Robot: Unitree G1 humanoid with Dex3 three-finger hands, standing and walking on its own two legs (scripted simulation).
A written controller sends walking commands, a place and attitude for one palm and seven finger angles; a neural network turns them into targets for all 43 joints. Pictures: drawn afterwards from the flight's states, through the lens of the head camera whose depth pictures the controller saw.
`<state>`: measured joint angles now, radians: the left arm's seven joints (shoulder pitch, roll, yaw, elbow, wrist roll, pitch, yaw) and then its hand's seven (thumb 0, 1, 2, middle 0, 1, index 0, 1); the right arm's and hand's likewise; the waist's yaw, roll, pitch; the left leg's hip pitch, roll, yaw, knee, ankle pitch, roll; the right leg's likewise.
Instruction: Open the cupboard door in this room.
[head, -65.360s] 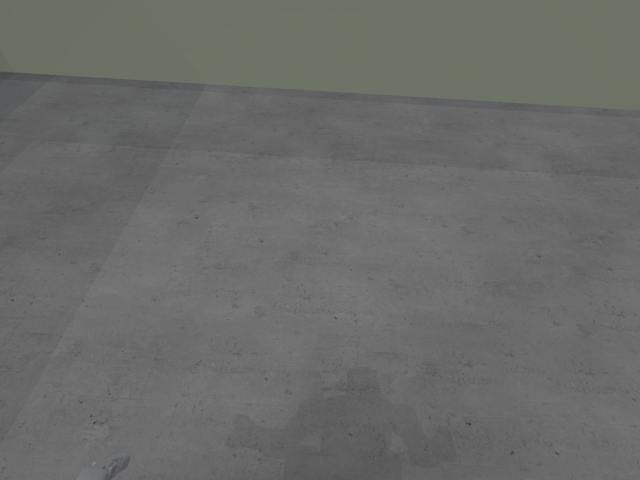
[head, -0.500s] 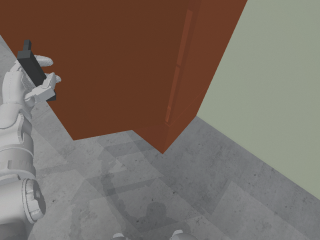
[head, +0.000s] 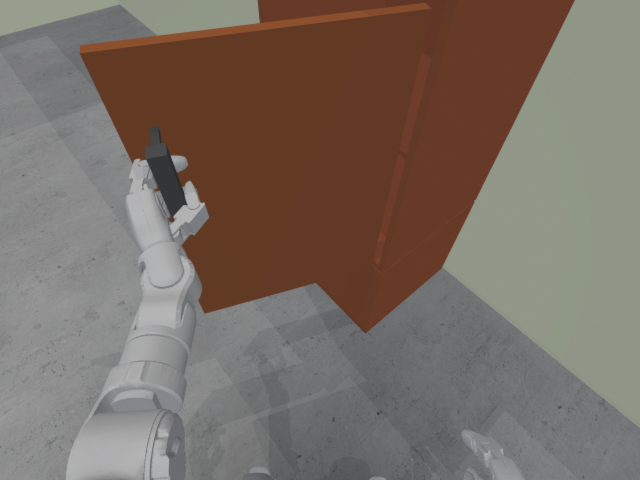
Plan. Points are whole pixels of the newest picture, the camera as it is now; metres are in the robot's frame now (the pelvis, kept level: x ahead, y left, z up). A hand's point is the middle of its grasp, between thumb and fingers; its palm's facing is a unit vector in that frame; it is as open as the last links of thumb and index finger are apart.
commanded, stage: pull the door open along its arc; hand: left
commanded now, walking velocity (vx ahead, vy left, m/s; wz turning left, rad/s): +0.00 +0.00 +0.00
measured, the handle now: (171, 182) +0.48 +0.21 +0.10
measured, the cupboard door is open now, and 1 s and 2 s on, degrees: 68 91 91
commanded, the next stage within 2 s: open thumb and fingers to let go in 0.74 s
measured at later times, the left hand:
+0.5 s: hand (204, 230) +0.40 +0.15 +0.09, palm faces +0.37 -0.93 +0.01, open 6.0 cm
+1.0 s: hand (255, 282) +0.32 +0.08 +0.09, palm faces +0.39 -0.92 -0.01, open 6.5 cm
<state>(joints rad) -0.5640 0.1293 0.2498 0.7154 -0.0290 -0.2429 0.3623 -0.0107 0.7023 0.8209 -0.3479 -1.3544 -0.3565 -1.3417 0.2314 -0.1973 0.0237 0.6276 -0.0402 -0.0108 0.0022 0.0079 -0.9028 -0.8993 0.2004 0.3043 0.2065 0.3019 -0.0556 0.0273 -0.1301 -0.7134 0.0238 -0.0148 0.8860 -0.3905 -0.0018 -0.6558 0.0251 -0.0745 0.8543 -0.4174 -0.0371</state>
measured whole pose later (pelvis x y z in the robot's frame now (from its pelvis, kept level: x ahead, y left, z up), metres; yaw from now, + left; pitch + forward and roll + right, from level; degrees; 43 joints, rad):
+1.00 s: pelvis +0.03 -0.01 +0.01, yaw +2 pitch +7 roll +0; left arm 0.07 -0.10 -0.23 0.02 0.09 -0.05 0.55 -0.01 0.59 0.76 -0.37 -1.33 -0.36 -1.33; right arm 0.12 -0.15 0.03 0.54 -0.06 0.08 0.00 0.01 -0.90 -0.90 0.20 0.30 0.21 0.30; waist 0.02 0.03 -0.10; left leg -0.52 0.00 -0.03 0.83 -0.42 -0.01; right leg -0.47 0.01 -0.09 0.81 -0.46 -0.04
